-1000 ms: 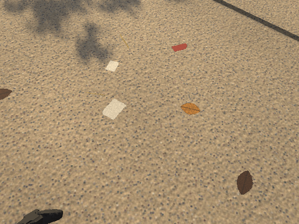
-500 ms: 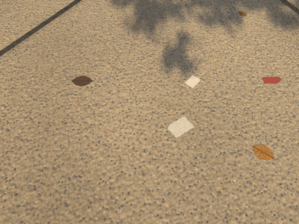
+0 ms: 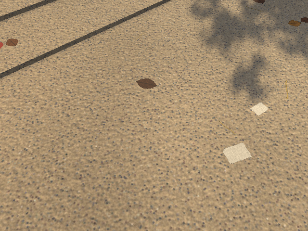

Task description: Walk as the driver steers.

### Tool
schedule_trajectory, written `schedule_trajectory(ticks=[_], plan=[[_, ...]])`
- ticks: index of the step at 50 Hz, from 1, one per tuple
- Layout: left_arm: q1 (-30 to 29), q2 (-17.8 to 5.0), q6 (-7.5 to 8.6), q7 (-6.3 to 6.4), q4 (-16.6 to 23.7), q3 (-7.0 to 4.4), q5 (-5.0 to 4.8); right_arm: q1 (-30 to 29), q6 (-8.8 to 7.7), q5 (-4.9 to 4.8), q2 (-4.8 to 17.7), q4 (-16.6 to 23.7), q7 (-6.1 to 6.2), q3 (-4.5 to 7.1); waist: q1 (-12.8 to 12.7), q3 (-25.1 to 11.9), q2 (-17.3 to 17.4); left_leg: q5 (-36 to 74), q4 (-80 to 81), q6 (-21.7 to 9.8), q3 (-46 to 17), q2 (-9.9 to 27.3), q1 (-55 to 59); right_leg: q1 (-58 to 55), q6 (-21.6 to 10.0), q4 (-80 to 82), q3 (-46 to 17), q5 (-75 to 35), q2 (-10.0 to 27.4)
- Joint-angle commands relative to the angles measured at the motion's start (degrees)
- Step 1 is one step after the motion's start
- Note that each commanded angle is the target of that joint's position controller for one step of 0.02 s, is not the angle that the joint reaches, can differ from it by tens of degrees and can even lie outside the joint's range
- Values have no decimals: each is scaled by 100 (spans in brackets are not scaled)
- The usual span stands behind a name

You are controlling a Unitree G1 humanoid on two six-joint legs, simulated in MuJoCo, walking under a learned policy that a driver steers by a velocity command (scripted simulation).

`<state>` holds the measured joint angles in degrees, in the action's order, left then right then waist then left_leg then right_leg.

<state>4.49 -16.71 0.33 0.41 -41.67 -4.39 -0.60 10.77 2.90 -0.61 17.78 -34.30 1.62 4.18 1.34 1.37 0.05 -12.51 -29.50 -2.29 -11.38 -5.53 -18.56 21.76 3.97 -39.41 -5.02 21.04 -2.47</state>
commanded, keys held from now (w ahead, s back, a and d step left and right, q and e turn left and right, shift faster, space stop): q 0.62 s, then e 0.38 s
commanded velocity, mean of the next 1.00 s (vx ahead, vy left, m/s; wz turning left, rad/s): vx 0.00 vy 0.00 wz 0.37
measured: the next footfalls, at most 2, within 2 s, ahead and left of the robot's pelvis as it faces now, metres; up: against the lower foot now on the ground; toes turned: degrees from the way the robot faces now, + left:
right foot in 0.06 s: +0.05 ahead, -0.13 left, +0.00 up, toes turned +7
left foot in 0.48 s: -0.01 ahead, +0.14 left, +0.00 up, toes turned +19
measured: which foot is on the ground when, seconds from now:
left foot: down 0.00-0.06, up 0.08-0.46, down 0.48-1.00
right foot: up 0.00-0.04, down 0.06-0.48, up 0.50-0.88, down 0.90-1.00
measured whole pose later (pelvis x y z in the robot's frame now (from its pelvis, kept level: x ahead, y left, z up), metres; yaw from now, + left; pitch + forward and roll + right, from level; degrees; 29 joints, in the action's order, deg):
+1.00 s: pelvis -0.01 +0.04 -0.01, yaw +19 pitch +0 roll +1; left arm 11.9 -16.9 -1.1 0.5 -42.8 -3.1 -0.8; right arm 7.2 0.6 1.3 14.3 -38.8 1.5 1.8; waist -1.4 2.1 0.6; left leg -17.4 -32.5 -2.2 1.2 -2.7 -15.1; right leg 16.0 1.5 -33.6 -2.2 17.8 1.5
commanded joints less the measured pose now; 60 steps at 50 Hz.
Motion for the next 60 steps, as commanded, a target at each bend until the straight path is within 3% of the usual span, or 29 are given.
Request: schedule_trajectory(ticks=[1,2,3,4,5,6,9,12,15,20,23,24,25,26,28,30,33,38,41,44,46,47,48,53,56,57,58,59,60], plan=[[95,-553,155,-61,371,-163,-14,-209,-23,-83,989,425,5,303,-163,-749,942,2037,396,-933,-1886,1319,1044,-202,-128,1076,32,-349,-49],[301,-575,174,-67,297,-189,10,-322,-9,-135,948,457,25,291,-301,-764,880,1726,255,-741,-1807,1143,825,-709,-216,1795,104,-1053,18],[469,-810,165,-44,264,-260,69,-205,-12,-110,774,476,45,248,-261,-893,540,778,-136,-453,-1550,867,285,-1445,-436,1964,-254,-1626,617],[301,-1288,107,-1,346,-340,173,145,-33,-42,466,508,27,171,95,-847,-993,-1299,-1299,-60,-501,38,-751,-1977,-1080,1999,-1463,-2863,1836],[355,-1197,111,-20,359,-330,311,94,-93,-31,902,527,32,314,-61,-639,-1567,-2604,-2523,261,66,-239,-1475,-1673,-1988,2178,-2391,-3465,2610],[130,-931,128,4,465,-244,254,223,-105,0,1260,402,22,444,15,-541,-1032,-2274,-3467,439,70,116,-1549,-1534,-2060,2137,-2027,-3362,2591],[-223,-572,76,104,545,-129,68,316,40,-44,932,170,23,415,37,-280,-733,-1381,-4191,729,277,254,-1784,-1490,-1556,1984,-785,-2917,1771],[97,-679,-18,182,477,-148,136,-88,36,-113,614,366,-21,293,-221,-291,-907,-1066,-3573,861,731,416,-1867,-1792,-1636,2070,-269,-3054,1631],[254,-891,-82,189,430,-222,131,-313,19,-58,492,515,-76,206,-383,-485,-993,-1113,-2680,878,920,672,-1556,-2074,-1712,2039,-97,-3138,1835],[177,-1151,-99,71,391,-307,-6,-172,51,-60,564,561,-191,207,-324,-526,-1123,-927,-1296,615,1361,696,-493,-1716,-1608,1927,252,-3109,2021],[162,-1053,-65,49,298,-283,-161,326,77,-56,610,410,-228,291,3,-565,-896,167,299,175,1537,480,604,-1316,-1114,1205,620,-2528,1881],[520,-794,-43,18,163,-216,-85,577,63,-49,880,360,-173,394,26,-673,-165,1209,733,-64,996,689,1492,-636,-666,338,1065,-1700,1560],[451,-301,-40,-10,434,-30,295,723,19,-15,1616,503,-64,535,-135,-753,1816,3599,683,-810,-1289,2332,2491,1181,-49,-1634,1456,1505,770],[-68,-582,-19,52,611,-103,196,711,-133,201,1554,606,-143,467,248,-1046,1517,3656,813,-1880,-1981,2905,1904,1640,47,-2722,494,1996,334],[-200,-854,-58,124,567,-205,35,296,-298,130,1168,474,-159,354,72,-594,826,2342,972,-1386,-1074,2195,1480,1703,-85,-2966,155,1030,555],[-21,-867,-88,178,439,-240,113,-115,-257,-17,942,510,-86,247,-122,-480,737,2063,975,-1038,-730,1800,1183,1507,-37,-2765,138,313,554],[357,-737,-97,122,240,-201,44,-230,-259,86,698,515,-8,117,-232,-778,752,2294,998,-1045,-390,1665,1201,1098,82,-2641,253,-216,442],[241,-368,-137,42,182,1,49,-268,-306,222,304,218,-22,-74,-73,-614,827,1306,1127,-934,-25,1525,881,42,127,-716,298,-374,708],[213,-564,-136,19,212,-11,4,-235,-316,272,470,9,-104,-56,32,-263,824,497,1211,-1012,-204,1649,580,-343,28,-83,420,-78,634],[396,-661,-84,22,223,-18,6,-371,-288,131,643,-108,-93,-1,-160,-93,611,641,900,-907,-229,1649,617,-554,-165,891,553,-663,507],[437,-941,-47,32,319,-46,74,-130,-315,137,639,-182,-35,33,-94,-262,142,681,432,-534,49,1345,732,-816,-371,1132,107,-2538,769],[429,-1214,-45,38,305,-124,15,57,-336,209,625,-128,-11,60,145,-374,-465,479,210,-317,469,897,642,-836,-597,909,-164,-3128,913],[489,-1136,-49,27,300,-150,-69,-117,-327,239,555,-97,29,58,11,-455,-753,383,-125,-98,933,587,740,-623,-842,1097,-482,-2742,1007],[471,-1027,-21,81,483,-142,11,-336,-223,133,144,88,20,88,-92,-450,-1393,-1176,-1020,65,1059,136,-153,-953,-1555,1671,-1939,-2426,1627],[72,-1020,-99,106,657,-174,-110,91,-331,88,197,-49,-85,149,142,-611,-1046,-356,177,9,933,354,482,-781,-1174,1215,-1657,-2398,1267],[58,-858,-145,121,752,-141,-111,209,-337,126,493,-72,-89,236,70,-677,-523,322,606,-113,504,879,975,-339,-859,659,-1272,-1769,909],[274,-678,-176,127,835,-92,-96,70,-300,167,914,-76,-93,337,-230,-409,910,1004,954,-598,-498,1669,1202,620,-444,-219,-263,-441,116],[386,-855,-170,136,843,-139,-7,89,-334,236,803,41,-111,293,-85,-435,1506,2074,1138,-1340,-1400,2640,1262,1066,-196,-1400,72,1410,37],[473,-1077,-174,116,763,-255,-6,132,-385,244,591,90,-102,199,-69,-438,961,2737,1079,-1636,-1400,2852,1312,1284,-95,-2552,-211,1689,159]])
